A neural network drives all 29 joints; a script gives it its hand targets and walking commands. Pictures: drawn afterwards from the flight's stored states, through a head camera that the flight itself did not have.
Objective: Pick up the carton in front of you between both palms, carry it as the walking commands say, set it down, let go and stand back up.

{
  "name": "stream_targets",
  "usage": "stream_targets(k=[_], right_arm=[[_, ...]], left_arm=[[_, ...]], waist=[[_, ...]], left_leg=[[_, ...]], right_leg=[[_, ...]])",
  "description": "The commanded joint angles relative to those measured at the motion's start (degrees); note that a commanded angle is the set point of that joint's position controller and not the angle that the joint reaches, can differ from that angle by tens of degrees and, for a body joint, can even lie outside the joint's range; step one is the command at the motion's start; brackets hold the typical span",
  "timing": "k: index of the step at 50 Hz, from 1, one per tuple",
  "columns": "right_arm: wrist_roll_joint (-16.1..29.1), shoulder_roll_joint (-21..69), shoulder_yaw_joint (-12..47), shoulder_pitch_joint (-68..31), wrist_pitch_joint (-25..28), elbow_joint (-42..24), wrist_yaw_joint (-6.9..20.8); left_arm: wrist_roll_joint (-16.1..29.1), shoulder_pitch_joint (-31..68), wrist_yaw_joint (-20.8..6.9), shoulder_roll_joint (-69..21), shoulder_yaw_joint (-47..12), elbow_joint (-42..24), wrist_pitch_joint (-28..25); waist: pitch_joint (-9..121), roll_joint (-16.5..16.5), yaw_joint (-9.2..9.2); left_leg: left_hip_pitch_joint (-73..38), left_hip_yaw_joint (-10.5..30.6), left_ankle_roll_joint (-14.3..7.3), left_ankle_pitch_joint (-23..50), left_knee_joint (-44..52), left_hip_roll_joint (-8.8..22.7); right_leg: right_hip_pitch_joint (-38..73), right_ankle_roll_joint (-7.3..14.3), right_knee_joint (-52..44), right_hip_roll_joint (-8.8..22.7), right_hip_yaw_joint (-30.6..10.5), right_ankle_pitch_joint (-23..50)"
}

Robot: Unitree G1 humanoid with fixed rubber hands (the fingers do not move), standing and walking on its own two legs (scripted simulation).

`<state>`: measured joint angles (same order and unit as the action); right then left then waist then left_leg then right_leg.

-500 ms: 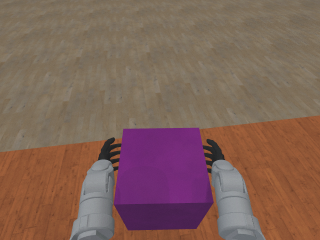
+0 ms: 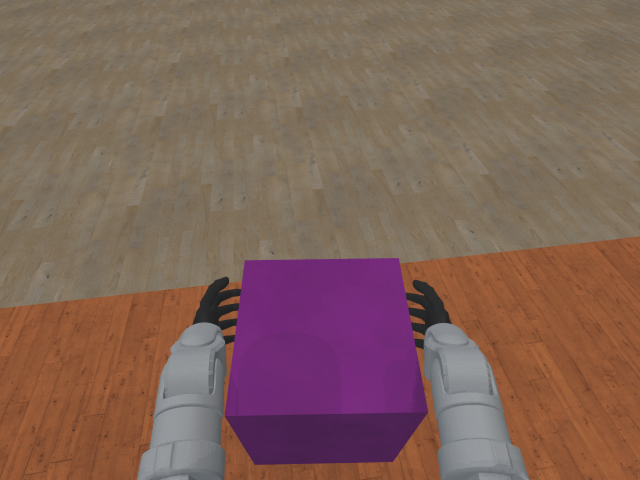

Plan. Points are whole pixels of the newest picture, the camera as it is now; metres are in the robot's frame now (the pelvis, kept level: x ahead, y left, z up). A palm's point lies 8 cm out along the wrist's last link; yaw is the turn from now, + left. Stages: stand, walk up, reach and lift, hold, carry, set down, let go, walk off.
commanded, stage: reach and lift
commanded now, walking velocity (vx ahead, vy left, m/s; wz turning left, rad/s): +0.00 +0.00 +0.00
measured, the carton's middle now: (323, 366) +0.29 +0.00 -0.05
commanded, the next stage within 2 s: hold in 0.30 s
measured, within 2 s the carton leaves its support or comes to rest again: neither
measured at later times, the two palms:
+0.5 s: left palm (200, 333) +0.28 +0.15 +0.05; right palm (440, 333) +0.28 -0.15 +0.05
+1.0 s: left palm (181, 302) +0.31 +0.18 +0.08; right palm (419, 297) +0.31 -0.12 +0.08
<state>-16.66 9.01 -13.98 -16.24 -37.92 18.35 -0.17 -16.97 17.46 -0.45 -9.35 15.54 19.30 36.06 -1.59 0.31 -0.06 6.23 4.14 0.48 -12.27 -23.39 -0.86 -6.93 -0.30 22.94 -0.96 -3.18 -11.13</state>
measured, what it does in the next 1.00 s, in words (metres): stands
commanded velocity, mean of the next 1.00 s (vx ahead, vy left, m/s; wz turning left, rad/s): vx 0.16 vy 0.00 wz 0.00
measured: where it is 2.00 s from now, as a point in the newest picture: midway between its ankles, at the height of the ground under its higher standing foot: (300, 391)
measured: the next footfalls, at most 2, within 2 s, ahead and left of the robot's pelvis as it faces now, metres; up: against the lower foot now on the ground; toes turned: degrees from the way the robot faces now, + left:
right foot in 1.14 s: +0.17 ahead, -0.10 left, +0.00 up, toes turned -10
left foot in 1.50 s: +0.45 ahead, +0.14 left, +0.00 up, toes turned +14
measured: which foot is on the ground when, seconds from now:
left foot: down 0.00-1.00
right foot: down 0.00-0.90, up 0.92-1.00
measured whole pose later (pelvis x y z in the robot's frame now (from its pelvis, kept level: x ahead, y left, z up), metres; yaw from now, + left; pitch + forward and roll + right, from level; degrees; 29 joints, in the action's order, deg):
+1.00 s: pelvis +0.03 +0.02 +0.00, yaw +0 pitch +3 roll -1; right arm -9.4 7.9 -7.3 -13.6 -55.3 1.7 -3.6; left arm -9.1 12.6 2.7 -6.0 9.1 -1.0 55.1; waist 9.4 0.0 0.2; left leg 12.5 -2.9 -1.6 -15.3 -25.2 1.0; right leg -22.3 0.0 41.2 1.8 3.6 -23.7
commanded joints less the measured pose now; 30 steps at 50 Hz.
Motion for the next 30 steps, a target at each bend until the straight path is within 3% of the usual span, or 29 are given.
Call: stream_targets(k=[1, 15, 20, 26, 30], right_arm=[[14.6, 54.1, 31.0, -28.4, 2.5, -4.4, 13.6], [15.3, 52.9, 32.1, -28.1, 0.7, -7.5, 13.7], [17.7, 52.7, 36.1, -26.5, -1.3, -13.1, 13.3], [15.6, 49.7, 32.1, -25.3, -3.8, -10.6, 13.1], [16.1, 51.3, 32.5, -29.8, -3.3, -10.3, 13.8]], left_arm=[[13.5, 23.9, -13.8, -54.6, -30.7, -0.8, -0.5], [14.6, 23.3, -13.4, -54.5, -32.2, -4.1, 1.4], [16.9, 21.1, -12.8, -54.3, -35.9, -9.7, 3.5], [14.8, 20.7, -12.6, -51.1, -32.3, -7.6, 6.1], [15.4, 25.1, -13.4, -52.8, -32.7, -7.3, 5.6]], waist=[[17.4, -0.4, 0.04], [15.7, 0.0, -0.08], [18.2, 0.1, 0.27], [9.3, 0.0, 0.1], [10.8, 0.1, 0.02]], left_leg=[[-2.7, 0.1, -0.2, 13.5, 3.1, -4.8], [-4.0, 0.4, 0.0, 13.1, 4.1, -4.6], [-6.9, 0.7, 0.3, 18.0, 4.9, -4.4], [-3.6, 0.0, -0.1, 6.8, 6.7, -4.1], [-2.9, -0.1, -0.5, 4.2, 6.1, -3.9]], right_leg=[[8.0, 0.1, -2.3, -4.2, -1.0, 13.9], [8.0, 0.2, -3.1, -4.5, -0.8, 12.3], [10.3, -0.1, -3.9, -4.5, -0.9, 16.4], [7.1, 0.5, -5.6, -4.2, -0.7, 5.7], [6.9, 0.7, -4.9, -4.0, -0.5, 3.7]])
